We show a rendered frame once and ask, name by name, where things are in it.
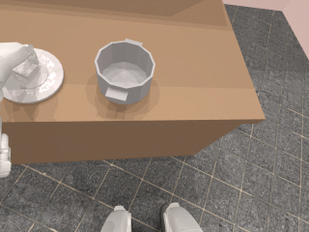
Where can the pot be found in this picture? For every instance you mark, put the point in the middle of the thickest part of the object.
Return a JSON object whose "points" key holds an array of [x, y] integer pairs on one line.
{"points": [[125, 71]]}

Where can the robot left forearm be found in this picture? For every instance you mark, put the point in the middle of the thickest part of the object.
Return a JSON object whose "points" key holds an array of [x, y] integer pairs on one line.
{"points": [[5, 72]]}

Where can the left robot shin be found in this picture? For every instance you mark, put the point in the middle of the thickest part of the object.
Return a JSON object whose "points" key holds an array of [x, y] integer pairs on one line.
{"points": [[120, 207]]}

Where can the lid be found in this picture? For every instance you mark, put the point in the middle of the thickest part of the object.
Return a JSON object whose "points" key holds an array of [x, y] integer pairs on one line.
{"points": [[45, 83]]}

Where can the left robot hand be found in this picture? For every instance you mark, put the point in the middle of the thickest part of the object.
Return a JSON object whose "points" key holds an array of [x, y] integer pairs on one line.
{"points": [[16, 53]]}

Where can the knob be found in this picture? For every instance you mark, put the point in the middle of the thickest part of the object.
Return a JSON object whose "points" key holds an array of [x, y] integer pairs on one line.
{"points": [[26, 70]]}

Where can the table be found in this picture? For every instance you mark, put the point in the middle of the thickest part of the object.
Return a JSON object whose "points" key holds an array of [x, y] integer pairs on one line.
{"points": [[201, 88]]}

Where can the robot right thigh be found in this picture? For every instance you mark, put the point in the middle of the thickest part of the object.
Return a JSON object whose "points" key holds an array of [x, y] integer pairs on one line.
{"points": [[178, 219]]}

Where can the robot left upper arm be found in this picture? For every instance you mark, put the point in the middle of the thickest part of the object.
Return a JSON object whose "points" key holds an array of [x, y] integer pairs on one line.
{"points": [[5, 156]]}

